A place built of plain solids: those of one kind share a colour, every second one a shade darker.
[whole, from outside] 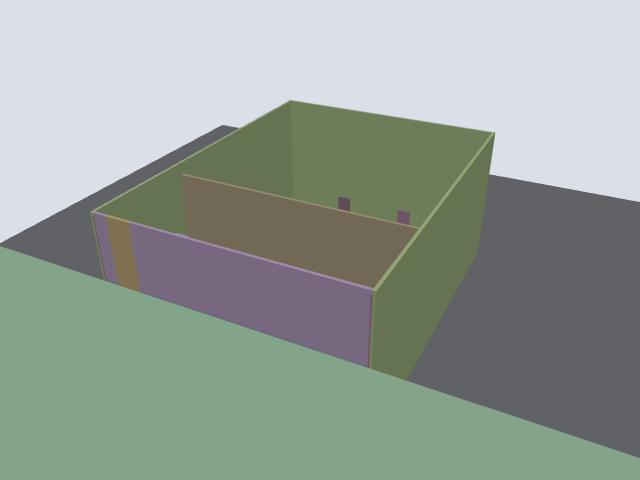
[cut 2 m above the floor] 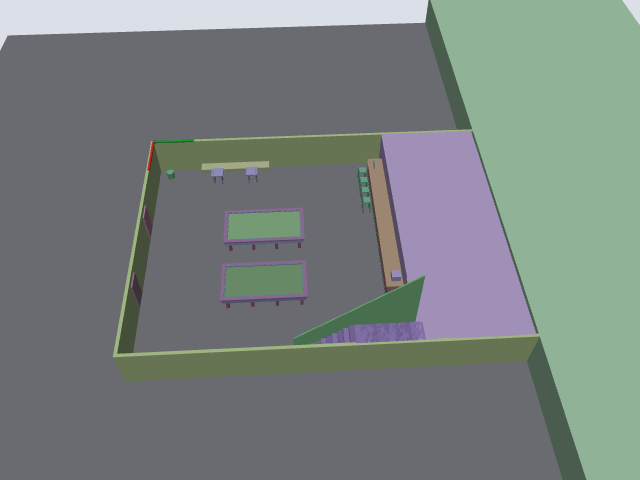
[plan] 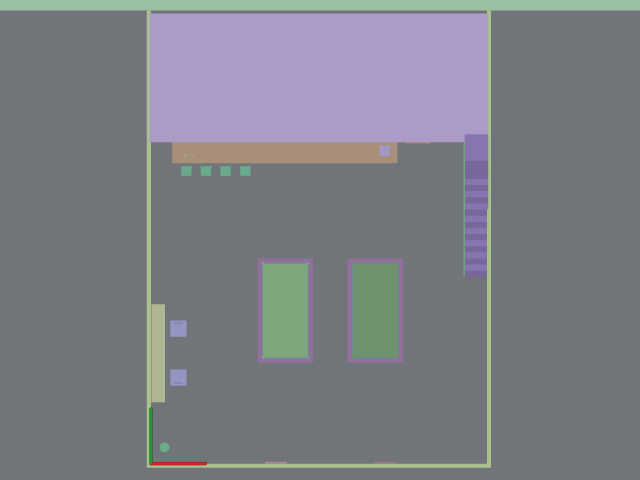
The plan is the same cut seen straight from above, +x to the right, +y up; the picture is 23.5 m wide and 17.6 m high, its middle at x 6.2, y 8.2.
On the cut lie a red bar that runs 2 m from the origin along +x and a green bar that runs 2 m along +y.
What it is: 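A billiard hall in the deep basement of an old town building, fitted out in the 1970s to 2010s; 12.3 x 16.5 m; the club room underground, without windows of its own, under a ceiling 2.63 m high; over the flight a stairwell up to the entrance level's ceiling, 7.49 m over the hall's floor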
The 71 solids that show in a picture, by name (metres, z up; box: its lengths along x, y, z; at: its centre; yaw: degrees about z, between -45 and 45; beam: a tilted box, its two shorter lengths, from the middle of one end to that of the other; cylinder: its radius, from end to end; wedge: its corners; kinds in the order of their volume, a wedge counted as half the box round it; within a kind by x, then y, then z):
{
 "street_ground_1": {"box": [39.8, 12.65, 4.19], "at": [6.16, 22.93, 2.04]},
 "upper_1": {"box": [12.42, 4.73, 4.19], "at": [6.16, 14.14, 2.04]},
 "wall_1": {"box": [0.15, 16.76, 7.54], "at": [-0.07, 8.23, 3.72]},
 "wall_2": {"box": [6.28, 0.15, 7.54], "at": [2.99, -0.07, 3.72]},
 "wall_3": {"box": [1.5, 0.15, 7.54], "at": [6.58, -0.07, 3.72]},
 "wall_4": {"box": [5.44, 0.15, 7.54], "at": [9.75, -0.07, 3.72]},
 "wall_5": {"box": [0.15, 16.76, 7.54], "at": [12.39, 8.23, 3.72]},
 "stair_step_1": {"box": [0.86, 0.45, 0.23], "at": [11.94, 7.08, 0.07]},
 "stair_step_2": {"box": [0.86, 0.45, 0.41], "at": [11.94, 7.3, 0.15]},
 "stair_step_3": {"box": [0.86, 0.45, 0.59], "at": [11.94, 7.52, 0.24]},
 "stair_step_4": {"box": [0.86, 0.45, 0.77], "at": [11.94, 7.75, 0.34]},
 "stair_step_5": {"box": [0.86, 0.45, 0.95], "at": [11.94, 7.97, 0.42]},
 "stair_step_6": {"box": [0.86, 0.45, 1.13], "at": [11.94, 8.2, 0.52]},
 "stair_step_7": {"box": [0.86, 0.45, 1.31], "at": [11.94, 8.42, 0.6]},
 "stair_step_8": {"box": [0.86, 0.45, 1.49], "at": [11.94, 8.64, 0.69]},
 "stair_step_9": {"box": [0.86, 0.45, 1.67], "at": [11.94, 8.87, 0.79]},
 "stair_step_10": {"box": [0.86, 0.45, 1.85], "at": [11.94, 9.09, 0.88]},
 "stair_step_11": {"box": [0.86, 0.45, 2.03], "at": [11.94, 9.32, 0.96]},
 "stair_step_12": {"box": [0.86, 0.45, 2.21], "at": [11.94, 9.54, 1.05]},
 "stair_step_13": {"box": [0.86, 0.45, 2.39], "at": [11.94, 9.76, 1.15]},
 "stair_step_14": {"box": [0.86, 0.45, 2.57], "at": [11.94, 9.99, 1.24]},
 "stair_step_15": {"box": [0.86, 0.45, 2.75], "at": [11.94, 10.21, 1.32]},
 "stair_step_16": {"box": [0.86, 0.45, 2.93], "at": [11.94, 10.44, 1.42]},
 "stair_step_17": {"box": [0.86, 0.45, 3.11], "at": [11.94, 10.66, 1.5]},
 "stair_step_18": {"box": [0.86, 0.45, 3.29], "at": [11.94, 10.88, 1.59]},
 "stair_step_19": {"box": [0.86, 0.45, 3.47], "at": [11.94, 11.11, 1.69]},
 "stair_step_20": {"box": [0.86, 0.45, 3.65], "at": [11.94, 11.33, 1.77]},
 "stair_step_21": {"box": [0.86, 0.45, 3.83], "at": [11.94, 11.56, 1.86]},
 "stair_step_22": {"box": [0.86, 0.52, 4.01], "at": [11.94, 11.82, 1.96]},
 "counter_1": {"box": [8.22, 0.7, 1.05], "at": [4.91, 11.42, 0.47]},
 "entrance_wall_1": {"box": [11.46, 0.15, 3.4], "at": [5.73, 11.86, 5.79]},
 "window_wall_1": {"box": [10.42, 0.15, 3.35], "at": [5.21, 16.54, 5.82]},
 "window_wall_2": {"box": [0.7, 0.15, 3.35], "at": [11.97, 16.54, 5.82]},
 "table_frame_1": {"box": [1.94, 3.73, 0.23], "at": [4.93, 5.61, 0.66]},
 "table_frame_2": {"box": [1.94, 3.73, 0.23], "at": [8.23, 5.61, 0.66]},
 "stair_guard_1": {"wedge": [[11.46, 6.85, -0.02], [11.46, 6.85, 1.13], [11.46, 11.79, -0.02], [11.46, 11.79, 5.1], [11.52, 6.85, -0.02], [11.52, 6.85, 1.13], [11.52, 11.79, -0.02], [11.52, 11.79, 5.1]]},
 "street_door_wall_1": {"box": [1.2, 0.15, 3.35], "at": [11.02, 16.54, 5.82]},
 "table_bed_1": {"box": [1.75, 3.54, 0.045], "at": [4.93, 5.61, 0.8]},
 "table_bed_2": {"box": [1.75, 3.54, 0.045], "at": [8.23, 5.61, 0.8]},
 "bench_upholstered_1": {"box": [0.5, 3.6, 0.25], "at": [0.27, 4.05, 0.33]},
 "table_rail_1": {"box": [0.15, 3.83, 0.09], "at": [3.99, 5.61, 0.82]},
 "table_rail_2": {"box": [1.73, 0.15, 0.09], "at": [4.93, 3.77, 0.82]},
 "table_rail_3": {"box": [1.73, 0.15, 0.09], "at": [4.93, 7.45, 0.82]},
 "table_rail_4": {"box": [0.15, 3.83, 0.09], "at": [5.87, 5.61, 0.82]},
 "table_rail_5": {"box": [0.15, 3.83, 0.09], "at": [7.29, 5.61, 0.82]},
 "table_rail_6": {"box": [1.73, 0.15, 0.09], "at": [8.23, 3.77, 0.82]},
 "table_rail_7": {"box": [1.73, 0.15, 0.09], "at": [8.23, 7.45, 0.82]},
 "table_rail_8": {"box": [0.15, 3.83, 0.09], "at": [9.17, 5.61, 0.82]},
 "counter_top_1": {"box": [8.26, 0.78, 0.04], "at": [4.91, 11.4, 1.02]},
 "cue_rack_1": {"box": [0.8, 0.07, 1.49], "at": [4.58, 0.04, 1.0]},
 "cue_rack_2": {"box": [0.8, 0.07, 1.49], "at": [8.58, 0.04, 1.0]},
 "back_foot_1": {"box": [10.42, 0.15, 0.07], "at": [5.21, 16.54, 4.17]},
 "meeting_table_1": {"box": [0.6, 0.6, 0.07], "at": [1.01, 3.15, 0.68]},
 "meeting_table_2": {"box": [0.6, 0.6, 0.07], "at": [1.01, 4.95, 0.68]},
 "till_1": {"box": [0.38, 0.4, 0.3], "at": [8.57, 11.47, 1.19]},
 "back_corner_1": {"box": [0.04, 0.17, 3.2], "at": [0.0, 16.54, 5.74]},
 "back_corner_2": {"box": [0.04, 0.17, 3.2], "at": [12.32, 16.54, 5.74]},
 "plant_pot_1": {"cylinder": 0.18, "from": [0.5, 0.6, 0.0], "to": [0.5, 0.6, 0.38]},
 "bar_stool_1": {"box": [0.38, 0.36, 0.06], "at": [1.3, 10.73, 0.73]},
 "bar_stool_2": {"box": [0.38, 0.36, 0.06], "at": [2.02, 10.73, 0.73]},
 "bar_stool_3": {"box": [0.38, 0.36, 0.06], "at": [2.74, 10.73, 0.73]},
 "bar_stool_4": {"box": [0.38, 0.36, 0.06], "at": [3.46, 10.73, 0.73]},
 "table_nose_1": {"box": [0.04, 3.36, 0.034], "at": [4.08, 5.61, 0.84]},
 "table_nose_2": {"box": [1.57, 0.04, 0.034], "at": [4.93, 3.87, 0.84]},
 "table_nose_3": {"box": [1.57, 0.04, 0.034], "at": [4.93, 7.35, 0.84]},
 "table_nose_4": {"box": [0.04, 3.36, 0.034], "at": [5.78, 5.61, 0.84]},
 "table_nose_5": {"box": [0.04, 3.36, 0.034], "at": [7.38, 5.61, 0.84]},
 "table_nose_6": {"box": [1.57, 0.04, 0.034], "at": [8.23, 3.87, 0.84]},
 "table_nose_7": {"box": [1.57, 0.04, 0.034], "at": [8.23, 7.35, 0.84]},
 "table_nose_8": {"box": [0.04, 3.36, 0.034], "at": [9.07, 5.61, 0.84]},
 "counter_kick_1": {"box": [8.22, 0.012, 0.15], "at": [4.91, 11.06, 0.03]}
}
